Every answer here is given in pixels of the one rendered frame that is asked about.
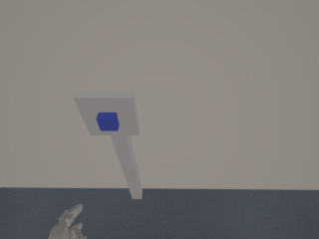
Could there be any robot left hand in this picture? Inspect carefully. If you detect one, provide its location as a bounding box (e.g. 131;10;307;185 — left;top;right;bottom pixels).
48;204;87;239

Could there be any button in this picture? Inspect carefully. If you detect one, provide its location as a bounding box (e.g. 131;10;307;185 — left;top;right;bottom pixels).
96;113;120;131

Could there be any panel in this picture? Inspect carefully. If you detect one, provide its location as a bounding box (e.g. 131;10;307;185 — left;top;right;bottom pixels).
73;91;143;199

